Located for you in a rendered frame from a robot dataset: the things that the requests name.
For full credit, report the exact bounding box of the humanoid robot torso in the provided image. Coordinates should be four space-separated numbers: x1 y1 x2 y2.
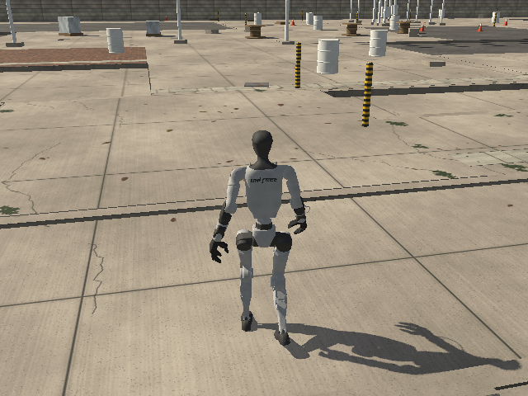
244 162 283 248

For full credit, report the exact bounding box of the right robot forearm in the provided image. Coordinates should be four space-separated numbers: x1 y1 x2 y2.
294 197 306 223

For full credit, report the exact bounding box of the robot left hand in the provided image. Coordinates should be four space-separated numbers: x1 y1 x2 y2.
210 239 229 263

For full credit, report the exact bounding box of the robot right hand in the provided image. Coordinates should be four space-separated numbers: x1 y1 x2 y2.
288 219 307 234

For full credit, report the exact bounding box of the left robot foot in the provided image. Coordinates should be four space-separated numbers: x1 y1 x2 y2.
241 311 252 332

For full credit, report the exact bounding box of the robot right upper arm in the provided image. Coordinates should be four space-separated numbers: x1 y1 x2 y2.
280 165 303 209

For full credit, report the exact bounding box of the robot left upper arm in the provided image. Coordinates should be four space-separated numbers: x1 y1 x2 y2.
224 167 246 214

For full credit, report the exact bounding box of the left robot forearm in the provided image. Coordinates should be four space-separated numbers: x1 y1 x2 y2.
212 201 232 242

